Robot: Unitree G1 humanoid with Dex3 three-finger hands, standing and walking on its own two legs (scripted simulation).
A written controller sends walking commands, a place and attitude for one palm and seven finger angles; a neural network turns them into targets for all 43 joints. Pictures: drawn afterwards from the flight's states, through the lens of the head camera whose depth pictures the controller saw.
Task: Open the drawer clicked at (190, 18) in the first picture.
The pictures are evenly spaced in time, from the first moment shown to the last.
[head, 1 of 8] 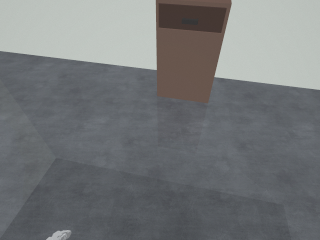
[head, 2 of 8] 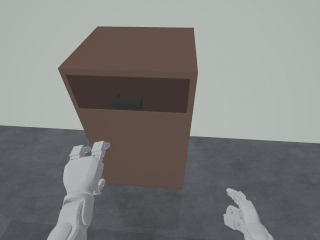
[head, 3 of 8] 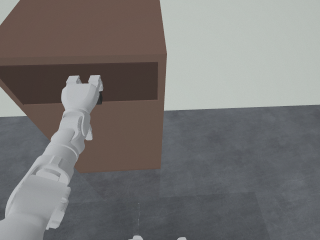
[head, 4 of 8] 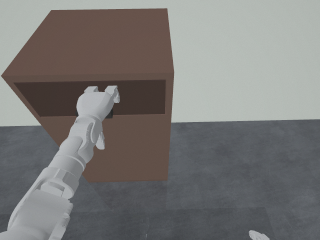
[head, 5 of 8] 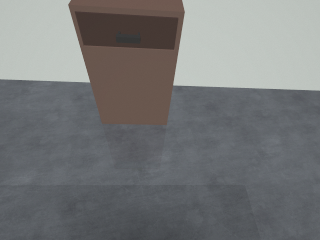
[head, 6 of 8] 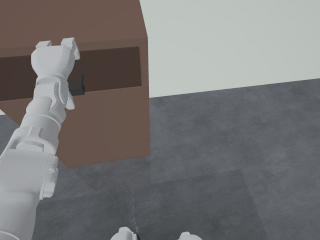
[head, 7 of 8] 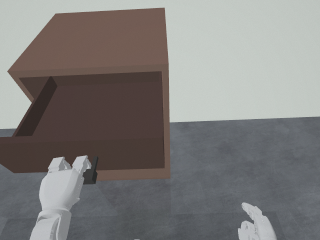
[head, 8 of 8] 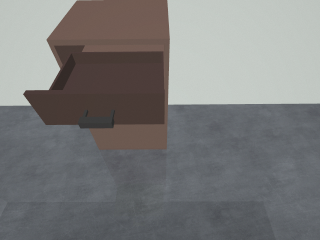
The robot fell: no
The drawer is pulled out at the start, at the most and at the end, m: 0.00 0.30 0.30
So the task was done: yes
